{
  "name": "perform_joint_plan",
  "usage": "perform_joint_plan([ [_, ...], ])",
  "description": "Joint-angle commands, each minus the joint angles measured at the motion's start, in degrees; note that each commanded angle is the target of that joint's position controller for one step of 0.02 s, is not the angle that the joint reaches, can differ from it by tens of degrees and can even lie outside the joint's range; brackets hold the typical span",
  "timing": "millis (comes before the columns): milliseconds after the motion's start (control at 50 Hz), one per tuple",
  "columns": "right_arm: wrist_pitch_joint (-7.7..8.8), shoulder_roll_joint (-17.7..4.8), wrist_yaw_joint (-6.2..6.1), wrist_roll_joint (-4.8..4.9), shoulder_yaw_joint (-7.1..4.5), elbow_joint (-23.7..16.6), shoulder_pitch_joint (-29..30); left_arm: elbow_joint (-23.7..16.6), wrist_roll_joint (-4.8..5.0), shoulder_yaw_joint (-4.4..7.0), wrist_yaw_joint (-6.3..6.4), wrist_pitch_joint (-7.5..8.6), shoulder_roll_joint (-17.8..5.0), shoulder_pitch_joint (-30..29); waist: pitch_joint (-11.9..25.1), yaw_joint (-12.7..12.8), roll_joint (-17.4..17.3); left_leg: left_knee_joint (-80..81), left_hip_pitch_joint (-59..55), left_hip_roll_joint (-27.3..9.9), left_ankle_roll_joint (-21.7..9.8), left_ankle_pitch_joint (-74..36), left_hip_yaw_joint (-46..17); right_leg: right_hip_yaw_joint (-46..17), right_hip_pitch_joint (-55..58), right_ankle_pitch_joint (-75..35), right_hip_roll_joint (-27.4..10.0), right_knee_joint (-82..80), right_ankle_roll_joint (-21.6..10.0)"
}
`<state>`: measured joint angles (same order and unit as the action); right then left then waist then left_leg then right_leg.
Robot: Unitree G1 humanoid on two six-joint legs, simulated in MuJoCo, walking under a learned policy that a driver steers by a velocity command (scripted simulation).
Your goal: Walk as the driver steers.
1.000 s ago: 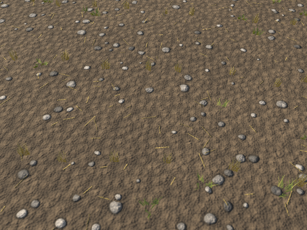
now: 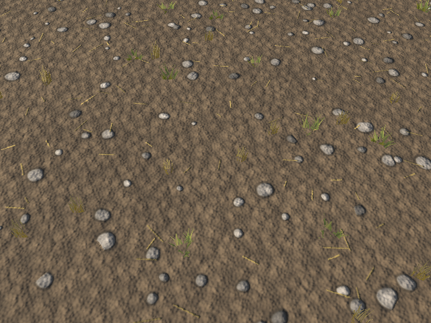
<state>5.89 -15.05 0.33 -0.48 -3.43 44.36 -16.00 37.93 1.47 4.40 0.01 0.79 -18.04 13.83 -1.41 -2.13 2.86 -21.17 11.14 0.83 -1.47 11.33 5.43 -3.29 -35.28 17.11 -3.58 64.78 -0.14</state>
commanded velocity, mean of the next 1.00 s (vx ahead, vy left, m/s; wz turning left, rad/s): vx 0.50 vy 0.00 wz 0.34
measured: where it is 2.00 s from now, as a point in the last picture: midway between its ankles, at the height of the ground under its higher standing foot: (126, 178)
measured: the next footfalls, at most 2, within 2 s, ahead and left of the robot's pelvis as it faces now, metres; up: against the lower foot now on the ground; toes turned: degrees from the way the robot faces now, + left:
right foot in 0.26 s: +0.30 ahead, -0.16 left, +0.00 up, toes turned +1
left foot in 0.76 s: +0.53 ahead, +0.15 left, +0.00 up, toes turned +21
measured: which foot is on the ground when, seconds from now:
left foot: down 0.00-0.28, up 0.30-0.74, down 0.76-1.00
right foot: up 0.00-0.24, down 0.26-0.76, up 0.78-1.00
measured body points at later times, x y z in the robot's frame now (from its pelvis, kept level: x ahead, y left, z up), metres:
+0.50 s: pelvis +0.26 -0.05 +0.00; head +0.28 -0.06 +0.45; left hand +0.30 +0.24 -0.10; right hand +0.43 -0.32 -0.11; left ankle +0.29 +0.11 -0.66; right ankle +0.26 -0.16 -0.74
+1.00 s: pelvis +0.51 +0.07 +0.00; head +0.54 +0.10 +0.45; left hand +0.56 +0.39 -0.09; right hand +0.71 -0.15 -0.10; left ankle +0.50 +0.14 -0.74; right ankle +0.65 -0.07 -0.67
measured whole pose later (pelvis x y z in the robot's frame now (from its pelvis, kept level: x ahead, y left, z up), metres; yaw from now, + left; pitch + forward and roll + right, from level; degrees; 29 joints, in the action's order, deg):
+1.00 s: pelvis +0.51 +0.07 +0.00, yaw +26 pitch +2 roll +0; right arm 2.7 -16.0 1.1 0.5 -3.8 41.0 -17.5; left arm 40.7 -0.6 3.7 0.4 5.6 -17.5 7.1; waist -3.0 -2.2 1.3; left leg -22.3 13.8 5.9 -5.6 9.6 -2.8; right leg -3.9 -35.6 14.8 -5.8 58.2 2.0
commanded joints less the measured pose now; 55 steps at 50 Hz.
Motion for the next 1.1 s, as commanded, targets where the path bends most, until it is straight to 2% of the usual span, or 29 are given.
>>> perform_joint_plan([
  [20, 1.09, -8.54, 0.09, 0.14, -2.10, -1.92, 0.53, -4.93, -0.61, -0.27, -0.14, 0.73, -0.37, -1.92, 0.60, 0.57, -6.44, 12.52, -4.62, -16.13, -10.89, -9.67, -12.49, -2.99, -5.76, -5.09, -2.51, -7.09, 0.43],
  [100, -0.09, -10.24, 0.33, 1.84, -2.13, -0.25, -0.15, -5.92, -0.96, -1.33, -1.51, 2.62, 0.65, -9.29, -1.52, -0.86, -6.09, 12.64, -3.54, -12.95, -9.98, -12.68, -7.65, 2.33, -0.27, -14.69, -1.27, -23.75, 0.15],
  [160, -0.93, -12.25, 0.38, 2.42, -2.55, 1.39, -4.03, -7.39, -0.26, -1.17, -2.37, 3.59, -0.38, -14.08, -2.10, -2.15, -7.00, 10.77, -6.44, -14.78, -9.41, -13.35, -9.76, 3.02, 2.75, -14.24, 0.47, -30.49, -0.08],
  [200, -1.56, -13.07, 0.20, 2.66, -2.76, 2.15, -4.61, -7.45, -0.09, -0.43, -2.53, 4.06, -2.30, -13.27, -1.35, -0.50, -8.39, 7.88, -8.79, -16.15, -8.28, -15.08, -11.47, 2.76, 6.30, -11.61, 1.48, -34.21, -1.25],
  [220, -1.85, -13.32, 0.05, 2.80, -2.74, 2.33, -3.96, -6.63, -0.24, 0.24, -2.38, 4.26, -3.47, -10.06, 0.33, 2.09, -8.72, 4.23, -8.35, -15.68, -7.23, -19.88, -10.90, 3.62, 12.25, -11.84, 2.58, -36.73, -2.27],
  [240, -1.95, -12.21, -0.04, 2.75, -2.28, 2.52, -4.13, -4.51, -0.68, 1.54, -1.90, 4.28, -5.69, -3.42, 4.61, 5.57, -7.95, -3.84, -6.22, -13.05, -5.65, -26.03, -8.75, 4.51, 23.09, -12.60, 3.77, -38.35, -3.76],
  [260, -1.69, -9.23, -0.06, 1.86, -1.09, 1.76, -3.87, -2.75, -1.54, 2.84, -1.16, 4.12, -8.84, 5.67, 11.81, 9.86, -6.33, -17.01, 1.99, -10.03, -3.25, -19.11, -6.46, -0.38, 38.39, -13.69, -1.95, -35.99, -6.31],
  [280, -0.95, -2.53, 0.00, 0.78, 0.92, -0.45, -8.09, -2.37, -3.04, 3.91, -0.33, 3.53, -14.53, 11.09, 20.35, 8.78, 7.88, -39.03, 23.12, -2.10, 1.08, 8.66, -3.44, -23.24, 58.17, -8.57, -18.18, -37.48, -13.17],
  [300, -0.22, -5.38, -0.05, 2.25, 0.41, -0.08, -8.45, -2.23, -2.92, 3.06, -0.45, 3.46, -11.65, 11.92, 24.44, 9.51, 10.81, -49.88, 29.66, -0.71, 1.42, 22.40, -11.20, -37.03, 56.87, -1.56, -21.82, -44.65, -16.74],
  [320, -0.22, -9.48, 0.00, 3.48, -0.95, -0.90, -5.07, -1.71, -2.03, 1.84, -0.64, 3.60, -8.03, 9.06, 15.42, 9.05, 7.48, -53.35, 34.34, -3.54, 1.10, 19.04, -12.26, -29.13, 51.03, 0.20, -19.60, -45.81, -14.81],
  [340, -0.42, -9.33, -0.04, 3.23, -0.99, -1.57, -2.22, -1.35, -1.49, 1.08, -0.75, 3.76, -5.66, 6.13, 10.11, 7.66, 5.94, -52.28, 34.47, -5.82, 0.82, 14.46, -10.75, -21.30, 44.43, -1.38, -17.00, -47.01, -13.19],
  [360, -0.85, -8.79, -0.20, 2.44, -1.14, -1.68, -0.73, -0.98, -1.57, 0.51, -1.00, 4.02, -3.71, 2.75, 6.46, 5.81, 4.04, -49.86, 32.66, -7.33, 0.93, 10.61, -10.46, -16.30, 37.96, -4.03, -14.67, -49.18, -12.21],
  [400, -2.51, -7.11, -0.16, 2.26, -1.34, -1.09, -2.39, -0.39, -2.04, 0.26, -1.17, 5.00, -1.79, -1.28, 3.40, 2.45, 4.79, -46.89, 26.76, -9.05, 1.36, 5.83, -11.20, -8.96, 29.74, -9.69, -12.39, -53.39, -11.25],
  [460, -4.03, -4.80, -0.12, 2.12, -1.05, -2.14, -0.75, 1.35, -2.23, 1.06, -0.65, 6.15, -2.97, -2.24, 0.78, 1.07, 1.57, -43.34, 27.40, -9.31, 2.42, 1.52, -11.59, -2.06, 26.86, -17.10, -12.74, -56.70, -11.73],
  [580, -3.75, -2.97, 1.76, 1.68, -0.03, -5.58, 9.21, 4.08, -1.91, 2.22, 0.60, 5.53, -6.27, 0.31, -2.40, 4.14, -0.49, -24.30, 26.92, -8.10, 1.76, -13.01, -7.75, 9.45, 29.31, -19.15, -11.35, -57.84, -9.71],
  [680, -3.96, -4.28, 3.17, 1.70, -0.21, -9.35, 15.56, 6.34, -0.35, 3.22, 0.71, 3.83, -8.73, 3.44, -4.22, 5.63, -0.48, -16.76, 27.62, -6.51, -1.56, -7.18, -4.00, 12.93, 37.95, -24.16, -13.82, -53.79, -7.81],
  [720, -4.24, -6.00, 3.33, 1.58, -1.16, -9.95, 13.40, 6.41, 0.12, 3.67, 0.90, 3.01, -10.54, 2.89, -1.22, 3.39, 1.23, -16.21, 21.62, -2.94, -3.84, -1.28, -0.54, 14.71, 40.07, -42.46, -13.72, -46.24, -6.50],
  [740, -4.42, -7.71, 3.19, 1.70, -2.25, -9.00, 8.16, 6.31, 0.42, 3.78, 0.99, 2.46, -11.16, 2.30, 2.18, 0.15, 1.58, -15.40, 14.40, -0.19, -5.33, 0.43, 1.30, 15.95, 39.63, -51.03, -12.81, -38.01, -5.59],
  [760, -4.61, -10.73, 2.59, 1.91, -4.11, -6.56, -1.07, 6.09, 0.63, 3.34, 1.11, 2.14, -10.38, 1.85, 7.00, -4.85, 0.42, -12.13, 0.92, 2.90, -7.42, -2.46, 1.91, 17.73, 34.88, -51.78, -10.46, -25.61, -3.67],
  [780, -5.29, -16.26, 1.33, 2.13, -6.18, -4.69, -9.56, 5.01, -1.02, 2.13, 1.29, 2.54, -7.46, 3.27, 12.03, -7.59, -6.75, -10.84, -16.21, -4.05, -10.89, -4.06, -10.77, 18.02, 20.19, -31.90, -7.74, -7.10, -0.53],
  [800, -4.55, -21.59, 1.31, 2.21, -6.45, -5.74, -6.30, 1.68, -2.65, -0.32, 0.73, 4.13, 0.25, 7.67, 17.12, 0.09, -19.85, -2.60, -30.95, -17.01, -21.47, 9.01, -44.76, 9.69, -3.61, 16.99, 4.54, 11.10, 2.77],
  [820, -3.52, -16.37, 1.84, 1.90, -4.87, -7.47, -7.46, 1.18, -0.44, 0.29, 0.10, 6.08, -4.89, 0.91, 20.98, -4.62, -11.47, 4.62, -32.39, -19.57, -21.26, 14.08, -52.38, -1.74, -9.38, 17.12, 3.84, 15.54, 1.56],
  [840, -2.68, -13.33, 2.02, 1.52, -4.00, -6.74, -5.96, -0.27, 1.30, 0.82, -0.21, 6.98, -6.89, -3.48, 13.20, -4.72, -8.97, 5.36, -27.42, -18.42, -18.75, 9.89, -44.56, -1.45, -13.52, 11.48, 1.67, 14.10, 0.17],
  [860, -2.32, -11.85, 1.92, 1.74, -3.50, -6.98, -2.91, 0.03, 0.38, 0.51, 0.18, 7.50, -6.09, -3.77, 8.93, -2.26, -4.84, 4.78, -19.48, -16.01, -16.95, 4.03, -37.91, -1.46, -11.42, 6.65, -0.83, 9.48, -0.53],
  [880, -2.34, -9.93, 1.69, 1.55, -2.94, -7.64, 0.91, 0.72, -1.24, 0.85, 0.60, 7.49, -6.34, -3.38, 6.12, 0.17, -3.91, 4.97, -11.84, -13.74, -15.60, -2.35, -32.33, -1.59, -7.30, 3.65, -2.55, 4.45, -0.28],
  [900, -2.26, -8.77, 1.36, 0.71, -2.45, -8.76, 3.00, 0.99, -1.68, 1.17, 0.55, 6.90, -6.67, -2.10, 5.62, 2.11, -5.33, 6.04, -6.99, -12.52, -15.24, -6.91, -29.73, -2.17, -3.21, 1.43, -3.62, 2.17, -0.05],
  [980, -1.84, -10.25, 0.10, 1.02, -2.86, -8.36, 2.21, 0.23, -2.49, 0.58, 0.55, 4.83, -4.04, -3.85, 3.44, 2.93, -4.70, 8.52, 0.81, -9.81, -15.56, -16.39, -23.18, -0.23, -0.63, -4.55, -2.46, -7.96, 2.98],
  [1060, -2.12, -10.05, -0.90, 1.42, -2.72, -6.70, -0.64, -1.02, -2.12, -0.76, -0.29, 5.09, -1.48, -11.46, 1.73, -0.43, -6.98, 8.39, 2.63, -6.20, -11.76, -11.86, -17.55, 0.95, 2.96, -20.94, 0.09, -26.09, 3.89],
  [1100, -2.13, -10.11, -0.93, 1.47, -2.62, -5.35, -3.23, -1.65, -1.55, -1.06, -1.05, 5.58, -1.34, -14.91, 0.96, -2.34, -7.49, 8.60, 2.43, -7.11, -11.18, -8.13, -18.22, 1.49, 5.58, -25.68, 1.17, -30.67, 3.55],
])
